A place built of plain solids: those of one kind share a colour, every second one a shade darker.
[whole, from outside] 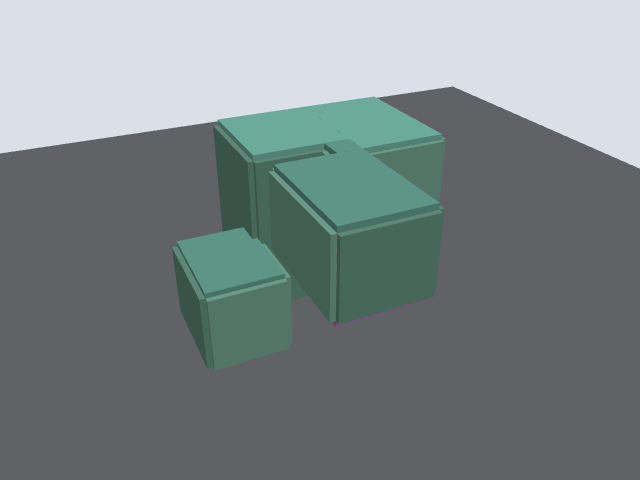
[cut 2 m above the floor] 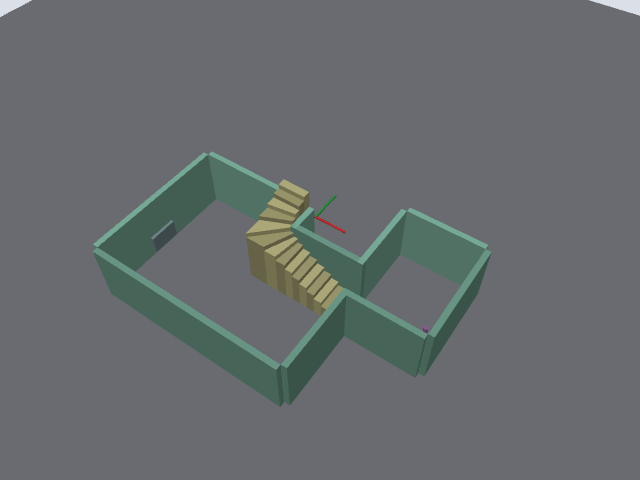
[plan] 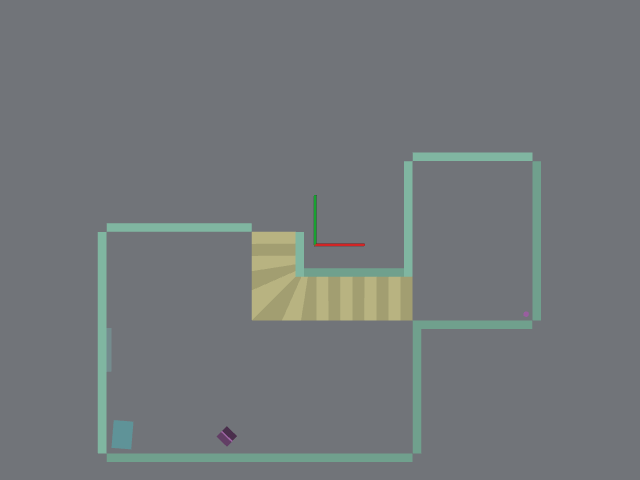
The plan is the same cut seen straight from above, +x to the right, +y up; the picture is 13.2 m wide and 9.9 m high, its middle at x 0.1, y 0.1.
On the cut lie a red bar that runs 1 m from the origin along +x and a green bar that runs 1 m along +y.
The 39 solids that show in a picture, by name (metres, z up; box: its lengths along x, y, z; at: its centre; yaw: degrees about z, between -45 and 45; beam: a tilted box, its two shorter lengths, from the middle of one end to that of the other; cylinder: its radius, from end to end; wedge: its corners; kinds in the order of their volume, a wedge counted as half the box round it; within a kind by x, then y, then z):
{
 "wall_1": {"box": [0.18, 4.57, 5.49], "at": [-4.39, -2.02, 2.7]},
 "wall_2": {"box": [3.0, 0.18, 5.49], "at": [-2.8, 0.36, 2.7]},
 "wall_3": {"box": [0.18, 4.22, 2.68], "at": [-1.4, 2.38, 4.1]},
 "wall_4": {"box": [6.31, 0.18, 5.49], "at": [-1.15, -4.39, 2.7]},
 "wall_5": {"box": [0.18, 0.93, 5.49], "at": [-0.32, -0.2, 2.7]},
 "wall_6": {"box": [3.0, 0.18, 2.68], "at": [0.19, 4.57, 4.1]},
 "wall_7": {"box": [2.42, 0.18, 5.49], "at": [0.8, -0.57, 2.7]},
 "wall_8": {"box": [0.18, 4.22, 2.68], "at": [1.78, 2.38, 4.1]},
 "wall_9": {"box": [0.18, 2.39, 2.62], "at": [1.92, 0.53, 1.26]},
 "wall_10": {"box": [0.18, 2.74, 5.49], "at": [2.1, -2.93, 2.7]},
 "wall_11": {"box": [0.18, 0.9, 2.87], "at": [2.1, -1.11, 4.01]},
 "wall_12": {"box": [2.47, 0.18, 2.62], "at": [3.25, -1.65, 1.26]},
 "wall_13": {"box": [2.47, 0.18, 2.62], "at": [3.25, 1.82, 1.26]},
 "wall_14": {"box": [0.18, 3.29, 2.62], "at": [4.57, 0.08, 1.26]},
 "roof_1": {"box": [3.0, 4.57, 0.2], "at": [-2.8, -2.02, 5.54]},
 "roof_2": {"box": [0.9, 0.93, 0.2], "at": [-0.86, -0.2, 5.54]},
 "roof_3": {"box": [3.0, 4.22, 0.2], "at": [0.19, 2.38, 5.54]},
 "roof_4": {"box": [3.32, 3.64, 0.2], "at": [0.35, -2.48, 5.54]},
 "roof_5": {"box": [2.47, 3.29, 0.16], "at": [3.25, 0.08, 2.65]},
 "tread_1": {"wedge": [[-1.31, -1.56, -0.05], [-1.31, -1.56, 1.95], [-1.31, -0.93, -0.05], [-1.31, -0.93, 1.95], [-0.41, -0.66, -0.05], [-0.41, -0.66, 1.95], [-0.41, -0.54, -0.05], [-0.41, -0.54, 1.95]]},
 "tread_2": {"wedge": [[-1.31, -1.56, -0.05], [-1.31, -1.56, 1.79], [-0.68, -1.56, -0.05], [-0.68, -1.56, 1.79], [-0.41, -0.66, -0.05], [-0.41, -0.66, 1.79], [-0.28, -0.66, -0.05], [-0.28, -0.66, 1.79]]},
 "tread_3": {"wedge": [[-1.31, -0.94, -0.05], [-1.31, -0.94, 2.11], [-1.31, -0.54, -0.05], [-1.31, -0.54, 2.11], [-0.41, -0.54, -0.05], [-0.41, -0.54, 2.11], [-0.41, -0.4, -0.05], [-0.41, -0.4, 2.11]]},
 "tread_4": {"wedge": [[-1.31, -0.54, -0.05], [-1.31, -0.54, 2.27], [-1.31, -0.22, -0.05], [-1.31, -0.22, 2.28], [-0.41, -0.4, -0.05], [-0.41, -0.4, 2.27], [-0.41, -0.22, -0.05], [-0.41, -0.22, 2.28]]},
 "tread_5": {"wedge": [[-1.31, -0.23, -0.05], [-1.31, -0.23, 2.43], [-1.31, 0.02, -0.05], [-1.31, 0.02, 2.44], [-0.41, -0.23, -0.05], [-0.41, -0.23, 2.44], [-0.41, 0.02, -0.05], [-0.41, 0.02, 2.44]]},
 "tread_6": {"wedge": [[-1.31, 0.02, -0.05], [-1.31, 0.02, 2.6], [-1.31, 0.27, -0.05], [-1.31, 0.27, 2.6], [-0.41, 0.02, -0.05], [-0.41, 0.02, 2.6], [-0.41, 0.27, -0.05], [-0.41, 0.27, 2.6]]},
 "tread_7": {"wedge": [[-0.69, -1.56, -0.05], [-0.69, -1.56, 1.63], [-0.29, -1.56, -0.05], [-0.29, -1.56, 1.62], [-0.29, -0.66, -0.05], [-0.29, -0.66, 1.62], [-0.15, -0.66, -0.05], [-0.15, -0.66, 1.62]]},
 "tread_8": {"wedge": [[-0.29, -1.56, -0.05], [-0.29, -1.56, 1.46], [-0.15, -0.66, -0.05], [-0.15, -0.66, 1.46], [0.03, -1.56, -0.05], [0.03, -1.56, 1.46], [0.03, -0.66, -0.05], [0.03, -0.66, 1.46]]},
 "tread_9": {"wedge": [[0.02, -1.56, -0.05], [0.02, -1.56, 1.3], [0.02, -0.66, -0.05], [0.02, -0.66, 1.3], [0.27, -1.56, -0.05], [0.27, -1.56, 1.3], [0.27, -0.66, -0.05], [0.27, -0.66, 1.3]]},
 "tread_10": {"wedge": [[0.27, -1.56, -0.05], [0.27, -1.56, 1.14], [0.27, -0.66, -0.05], [0.27, -0.66, 1.14], [0.52, -1.56, -0.05], [0.52, -1.56, 1.14], [0.52, -0.66, -0.05], [0.52, -0.66, 1.14]]},
 "tread_11": {"wedge": [[0.52, -1.56, -0.05], [0.52, -1.56, 0.98], [0.52, -0.66, -0.05], [0.52, -0.66, 0.98], [0.77, -1.56, -0.05], [0.77, -1.56, 0.98], [0.77, -0.66, -0.05], [0.77, -0.66, 0.97]]},
 "tread_12": {"wedge": [[0.77, -1.56, -0.05], [0.77, -1.56, 0.81], [0.77, -0.66, -0.05], [0.77, -0.66, 0.81], [1.01, -1.56, -0.05], [1.01, -1.56, 0.81], [1.02, -0.66, -0.05], [1.02, -0.66, 0.81]]},
 "tread_13": {"wedge": [[1.01, -1.56, -0.05], [1.01, -1.56, 0.65], [1.01, -0.66, -0.05], [1.01, -0.66, 0.65], [1.26, -1.56, -0.05], [1.26, -1.56, 0.65], [1.27, -0.66, -0.05], [1.27, -0.66, 0.65]]},
 "tread_14": {"wedge": [[1.26, -1.56, -0.05], [1.26, -1.56, 0.49], [1.26, -0.66, -0.05], [1.26, -0.66, 0.49], [1.51, -1.56, -0.05], [1.51, -1.56, 0.49], [1.51, -0.66, -0.05], [1.51, -0.66, 0.49]]},
 "tread_15": {"wedge": [[1.51, -1.56, -0.05], [1.51, -1.56, 0.33], [1.51, -0.66, -0.05], [1.51, -0.66, 0.33], [1.76, -1.56, -0.05], [1.76, -1.56, 0.32], [1.76, -0.66, -0.05], [1.76, -0.66, 0.33]]},
 "tread_16": {"wedge": [[1.76, -1.56, -0.05], [1.76, -1.56, 0.16], [1.76, -0.66, -0.05], [1.76, -0.66, 0.17], [2.01, -1.56, -0.05], [2.01, -1.56, 0.16], [2.01, -0.66, -0.05], [2.01, -0.66, 0.16]]},
 "floor_1": {"box": [3.0, 4.22, 0.19], "at": [0.19, 2.38, 2.67]},
 "carton_1": {"box": [0.41, 0.58, 0.36], "at": [-3.97, -3.92, 0.13], "yaw": -4.6},
 "sign_1": {"wedge": [[-2.03, -3.95, 0.0], [-1.94, -3.86, 0.62], [-1.92, -3.84, 0.62], [-1.83, -3.74, 0.0], [-1.82, -4.16, 0.0], [-1.72, -4.07, 0.62], [-1.7, -4.04, 0.62], [-1.61, -3.95, 0.0]]},
 "radiator_1": {"box": [0.1, 0.9, 0.6], "at": [-4.25, -2.17, 0.45]}
}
